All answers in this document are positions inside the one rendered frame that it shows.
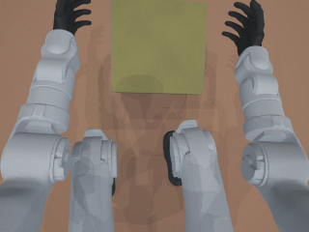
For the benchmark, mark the right robot forearm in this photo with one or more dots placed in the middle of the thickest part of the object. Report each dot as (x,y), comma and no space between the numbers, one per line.
(264,117)

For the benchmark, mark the left robot hand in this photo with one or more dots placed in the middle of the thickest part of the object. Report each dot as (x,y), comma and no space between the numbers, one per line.
(65,16)

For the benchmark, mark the left robot forearm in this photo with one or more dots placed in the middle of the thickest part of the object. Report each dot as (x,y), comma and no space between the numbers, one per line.
(48,103)

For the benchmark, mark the right robot upper arm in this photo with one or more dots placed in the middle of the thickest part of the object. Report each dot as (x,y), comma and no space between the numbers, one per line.
(280,173)

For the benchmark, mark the robot right thigh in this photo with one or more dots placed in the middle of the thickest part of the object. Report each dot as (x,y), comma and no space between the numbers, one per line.
(205,203)

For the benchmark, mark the carton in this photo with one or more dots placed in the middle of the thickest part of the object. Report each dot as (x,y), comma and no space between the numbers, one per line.
(158,46)

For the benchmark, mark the right robot hand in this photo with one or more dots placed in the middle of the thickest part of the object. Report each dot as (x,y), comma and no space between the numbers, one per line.
(252,32)

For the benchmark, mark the left robot upper arm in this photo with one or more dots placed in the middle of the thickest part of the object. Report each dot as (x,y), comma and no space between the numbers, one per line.
(33,162)

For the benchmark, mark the right robot foot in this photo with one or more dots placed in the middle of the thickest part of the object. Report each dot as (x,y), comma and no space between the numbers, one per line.
(166,152)

